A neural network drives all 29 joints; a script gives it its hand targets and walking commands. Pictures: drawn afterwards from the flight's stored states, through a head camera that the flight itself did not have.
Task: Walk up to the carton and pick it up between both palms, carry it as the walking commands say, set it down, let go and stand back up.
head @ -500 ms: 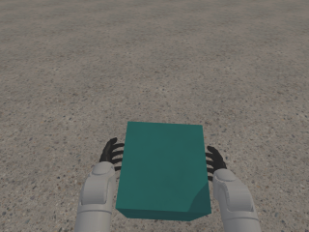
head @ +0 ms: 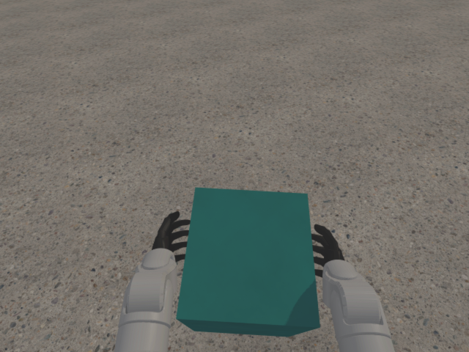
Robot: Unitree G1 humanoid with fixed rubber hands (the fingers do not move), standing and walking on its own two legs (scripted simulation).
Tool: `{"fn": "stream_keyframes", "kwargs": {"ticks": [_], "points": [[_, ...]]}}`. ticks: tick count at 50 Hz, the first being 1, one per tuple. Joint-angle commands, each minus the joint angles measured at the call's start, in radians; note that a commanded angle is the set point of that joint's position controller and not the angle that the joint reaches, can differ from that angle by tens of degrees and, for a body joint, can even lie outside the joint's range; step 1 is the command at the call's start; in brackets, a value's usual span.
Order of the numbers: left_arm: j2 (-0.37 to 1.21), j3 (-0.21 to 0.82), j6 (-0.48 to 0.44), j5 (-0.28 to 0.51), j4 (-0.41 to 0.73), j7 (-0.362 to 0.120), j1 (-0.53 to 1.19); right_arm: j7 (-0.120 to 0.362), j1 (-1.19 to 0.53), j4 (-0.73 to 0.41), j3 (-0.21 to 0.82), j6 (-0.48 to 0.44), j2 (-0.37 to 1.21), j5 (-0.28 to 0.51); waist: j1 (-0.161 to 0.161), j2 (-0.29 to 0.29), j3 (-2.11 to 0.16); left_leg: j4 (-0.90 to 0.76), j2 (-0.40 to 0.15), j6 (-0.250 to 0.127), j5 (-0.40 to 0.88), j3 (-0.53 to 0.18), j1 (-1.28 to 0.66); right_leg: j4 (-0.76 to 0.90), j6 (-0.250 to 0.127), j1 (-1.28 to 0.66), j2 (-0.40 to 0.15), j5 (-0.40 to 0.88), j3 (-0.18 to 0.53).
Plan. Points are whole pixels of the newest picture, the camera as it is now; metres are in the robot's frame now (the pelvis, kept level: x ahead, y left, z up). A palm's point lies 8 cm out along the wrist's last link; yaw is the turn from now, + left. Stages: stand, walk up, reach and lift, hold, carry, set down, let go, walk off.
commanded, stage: hold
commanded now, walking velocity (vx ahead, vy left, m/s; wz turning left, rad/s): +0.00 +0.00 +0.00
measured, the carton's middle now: (245, 268) +0.29 +0.00 -0.04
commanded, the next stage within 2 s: set down in 0.76 s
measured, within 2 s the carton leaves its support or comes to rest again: neither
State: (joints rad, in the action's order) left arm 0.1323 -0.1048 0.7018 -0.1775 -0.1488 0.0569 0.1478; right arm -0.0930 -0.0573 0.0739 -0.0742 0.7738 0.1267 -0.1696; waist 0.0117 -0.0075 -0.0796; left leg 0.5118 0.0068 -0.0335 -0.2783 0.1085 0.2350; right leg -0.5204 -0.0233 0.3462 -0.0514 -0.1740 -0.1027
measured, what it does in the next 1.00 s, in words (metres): stands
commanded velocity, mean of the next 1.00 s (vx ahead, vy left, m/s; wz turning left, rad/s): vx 0.00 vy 0.00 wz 0.00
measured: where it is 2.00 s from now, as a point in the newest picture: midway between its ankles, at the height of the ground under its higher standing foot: outside the picture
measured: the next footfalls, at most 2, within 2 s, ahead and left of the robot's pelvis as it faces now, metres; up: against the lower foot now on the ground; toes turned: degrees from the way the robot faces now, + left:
none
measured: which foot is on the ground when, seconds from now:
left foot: down 0.00-1.00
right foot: down 0.00-1.00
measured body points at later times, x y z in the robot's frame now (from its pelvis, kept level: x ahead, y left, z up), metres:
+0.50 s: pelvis -0.01 +0.01 +0.01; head -0.06 +0.02 +0.45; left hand +0.30 +0.15 +0.05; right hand +0.28 -0.14 +0.04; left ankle +0.00 +0.10 -0.73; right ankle +0.06 -0.11 -0.73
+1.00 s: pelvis +0.00 +0.02 +0.01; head -0.03 +0.01 +0.46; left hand +0.31 +0.15 +0.02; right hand +0.28 -0.14 +0.01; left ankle +0.00 +0.10 -0.73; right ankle +0.07 -0.11 -0.73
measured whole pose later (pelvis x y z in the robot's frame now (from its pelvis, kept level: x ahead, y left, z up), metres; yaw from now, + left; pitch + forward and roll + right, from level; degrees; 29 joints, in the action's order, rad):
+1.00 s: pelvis +0.00 +0.02 +0.01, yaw +9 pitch -6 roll -1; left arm 0.17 -0.15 0.60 -0.24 -0.46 0.06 0.33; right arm -0.01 -0.18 0.25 -0.26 0.75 0.14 -0.27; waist -0.11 0.01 0.03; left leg 0.45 0.08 -0.06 -0.24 -0.05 0.10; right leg -0.41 0.03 0.13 0.01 -0.17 0.06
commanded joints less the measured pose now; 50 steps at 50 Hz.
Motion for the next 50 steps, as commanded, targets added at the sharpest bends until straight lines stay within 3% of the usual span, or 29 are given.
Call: {"fn": "stream_keyframes", "kwargs": {"ticks": [1,3,5,9,10,14,15,16,17,19,20,23,25,26,28,29,32,34,35,36,37,38,39,40,41,45,46,49,50], "points": [[0.852,0.439,-0.025,0.214,0.049,-0.221,0.479,0.242,-0.724,-0.202,0.511,-0.095,0.843,0.238,0.058,0.015,-0.133,-0.153,0.067,-0.005,0.107,-0.206,-0.042,0.101,-0.007,-0.348,0.121,0.021,0.177],[0.936,0.537,-0.024,0.257,0.102,-0.242,0.572,0.251,-0.653,-0.161,0.561,-0.086,0.92,0.247,-0.02,0.041,-0.249,-0.123,0.039,0.019,0.225,-0.207,-0.088,0.079,-0.008,-0.419,0.113,0.142,0.201],[0.933,0.571,-0.027,0.277,0.073,-0.271,0.609,0.241,-0.687,-0.175,0.532,-0.081,0.929,0.248,-0.042,0.008,-0.211,-0.117,0.054,0.019,0.189,-0.205,-0.093,0.096,0.012,-0.41,0.106,0.166,0.195],[0.927,0.475,-0.025,0.231,-0.142,-0.316,0.555,0.237,-0.78,-0.096,0.506,-0.05,0.98,0.229,-0.01,-0.114,-0.115,-0.13,0.062,-0.004,0.097,-0.222,-0.025,0.157,0.024,-0.44,0.095,0.068,0.195],[0.921,0.427,-0.018,0.196,-0.155,-0.315,0.535,0.242,-0.729,-0.012,0.509,-0.032,0.994,0.225,0.002,-0.039,-0.108,-0.141,0.059,-0.005,0.085,-0.208,-0.057,0.162,0.021,-0.439,0.077,0.06,0.21],[0.964,0.455,-0.034,0.216,-0.145,-0.351,0.637,0.261,-0.776,0.032,0.447,-0.044,1.053,0.201,-0.025,-0.052,-0.103,-0.158,0.061,-0.006,0.096,-0.203,-0.093,0.188,0.026,-0.455,0.084,0.098,0.193],[0.994,0.425,-0.03,0.183,-0.183,-0.343,0.571,0.266,-0.792,-0.012,0.487,-0.048,1.055,0.219,0.0,-0.03,-0.143,-0.161,0.051,-0.003,0.129,-0.203,-0.086,0.18,0.027,-0.486,0.089,0.111,0.193],[0.996,0.461,-0.035,0.207,-0.136,-0.346,0.631,0.273,-0.732,0.04,0.42,-0.044,1.044,0.198,-0.035,0.023,-0.101,-0.173,0.048,0.01,0.117,-0.208,-0.077,0.174,0.018,-0.47,0.093,0.118,0.181],[1.001,0.465,-0.035,0.221,-0.109,-0.352,0.668,0.281,-0.77,0.043,0.425,-0.045,1.06,0.195,-0.035,-0.02,-0.087,-0.172,0.05,0.007,0.108,-0.197,-0.088,0.177,0.027,-0.469,0.099,0.123,0.176],[1.013,0.422,-0.025,0.18,-0.16,-0.348,0.734,0.292,-0.857,0.083,0.382,-0.054,1.029,0.196,-0.023,0.091,-0.025,-0.186,0.038,0.006,-0.013,-0.2,-0.037,0.156,0.004,-0.433,0.099,-0.01,0.182],[1.015,0.418,-0.034,0.186,-0.16,-0.35,0.734,0.295,-0.844,0.111,0.371,-0.053,1.037,0.185,-0.025,0.02,-0.032,-0.192,0.034,0.003,-0.041,-0.209,-0.048,0.169,0.004,-0.428,0.107,-0.041,0.172],[1.029,0.41,-0.041,0.18,-0.23,-0.364,0.699,0.296,-0.947,0.061,0.392,-0.079,1.029,0.193,-0.032,-0.018,-0.08,-0.164,0.059,0.013,0.046,-0.204,-0.134,0.197,0.015,-0.351,0.087,-0.018,0.176],[1.041,0.451,-0.056,0.206,-0.181,-0.372,0.832,0.295,-0.962,0.092,0.368,-0.076,1.05,0.179,-0.072,-0.01,-0.11,-0.17,0.053,0.009,-0.011,-0.223,-0.094,0.175,0.009,-0.392,0.1,-0.028,0.173],[1.042,0.448,-0.066,0.203,-0.158,-0.376,0.847,0.301,-0.961,0.081,0.367,-0.079,1.068,0.19,-0.057,0.035,-0.129,-0.17,0.051,0.006,-0.027,-0.214,-0.076,0.171,0.003,-0.407,0.088,-0.025,0.179],[1.069,0.438,-0.067,0.177,-0.209,-0.366,0.809,0.305,-1.005,0.029,0.384,-0.093,1.043,0.195,-0.048,0.041,-0.183,-0.164,0.045,0.01,0.015,-0.22,-0.076,0.161,0.005,-0.421,0.098,0.021,0.176],[1.093,0.453,-0.068,0.205,-0.203,-0.36,0.776,0.307,-1.021,0.01,0.413,-0.095,1.041,0.208,-0.061,-0.011,-0.199,-0.156,0.035,0.016,0.052,-0.237,-0.115,0.16,0.007,-0.384,0.107,0.034,0.163],[1.075,0.41,-0.051,0.173,-0.24,-0.343,0.671,0.315,-0.926,0.033,0.455,-0.076,1.067,0.221,-0.013,0.01,-0.172,-0.16,0.045,0.012,0.178,-0.231,-0.141,0.179,0.014,-0.38,0.101,0.117,0.161],[1.082,0.436,-0.054,0.185,-0.235,-0.342,0.665,0.31,-0.888,0.003,0.425,-0.074,1.032,0.183,-0.073,-0.059,-0.248,-0.16,0.02,0.011,0.255,-0.25,-0.174,0.166,0.018,-0.406,0.112,0.186,0.161],[1.082,0.417,-0.04,0.187,-0.252,-0.337,0.645,0.314,-0.847,0.053,0.408,-0.06,1.023,0.189,-0.057,0.001,-0.166,-0.171,0.015,0.017,0.275,-0.248,-0.178,0.175,0.003,-0.366,0.105,0.148,0.165],[1.102,0.428,-0.036,0.183,-0.226,-0.336,0.595,0.315,-0.827,0.006,0.422,-0.061,1.013,0.181,-0.071,-0.033,-0.221,-0.17,0.006,0.023,0.337,-0.253,-0.221,0.186,0.007,-0.388,0.124,0.169,0.152],[1.073,0.419,-0.031,0.167,-0.208,-0.329,0.64,0.313,-0.832,0.031,0.405,-0.055,0.995,0.185,-0.067,0.055,-0.182,-0.175,0.013,0.03,0.322,-0.239,-0.212,0.182,0.001,-0.376,0.104,0.153,0.168],[1.058,0.41,-0.026,0.163,-0.192,-0.324,0.536,0.316,-0.773,0.012,0.442,-0.057,1.017,0.201,-0.036,0.008,-0.186,-0.172,0.016,0.019,0.411,-0.249,-0.222,0.188,0.011,-0.391,0.117,0.21,0.158],[1.129,0.431,-0.01,0.136,-0.289,-0.297,0.483,0.332,-0.73,0.008,0.346,-0.066,0.879,0.127,-0.183,0.047,-0.167,-0.185,-0.022,0.027,0.387,-0.311,-0.191,0.144,-0.017,-0.356,0.161,0.195,0.16],[1.102,0.411,-0.032,0.124,-0.262,-0.281,0.524,0.335,-0.706,0.052,0.3,-0.074,0.858,0.115,-0.162,0.114,-0.157,-0.195,-0.033,0.036,0.364,-0.325,-0.123,0.126,-0.024,-0.404,0.147,0.186,0.171],[1.107,0.41,-0.048,0.13,-0.299,-0.277,0.507,0.334,-0.718,0.042,0.29,-0.083,0.826,0.096,-0.183,0.073,-0.088,-0.21,-0.041,0.018,0.305,-0.336,-0.055,0.108,-0.016,-0.403,0.153,0.17,0.165],[1.104,0.383,-0.094,0.137,-0.299,-0.253,0.541,0.346,-0.884,-0.03,0.361,-0.123,0.867,0.179,-0.111,0.057,-0.164,-0.183,0.003,0.003,0.162,-0.302,-0.158,0.098,0.0,-0.336,0.139,0.144,0.167],[1.104,0.418,-0.118,0.165,-0.237,-0.254,0.582,0.346,-0.83,-0.004,0.356,-0.128,0.864,0.168,-0.141,-0.007,-0.178,-0.161,0.017,0.001,0.264,-0.288,-0.146,0.103,0.005,-0.341,0.148,0.205,0.158],[1.118,0.393,-0.152,0.152,-0.313,-0.257,0.571,0.336,-0.904,-0.026,0.385,-0.158,0.878,0.19,-0.098,0.001,-0.227,-0.134,0.016,0.007,0.253,-0.276,-0.14,0.08,0.019,-0.341,0.132,0.191,0.167],[1.106,0.393,-0.159,0.16,-0.326,-0.263,0.593,0.331,-0.891,0.008,0.365,-0.159,0.863,0.176,-0.145,-0.038,-0.204,-0.134,0.018,-0.001,0.207,-0.282,-0.138,0.082,0.022,-0.317,0.133,0.165,0.157]]}}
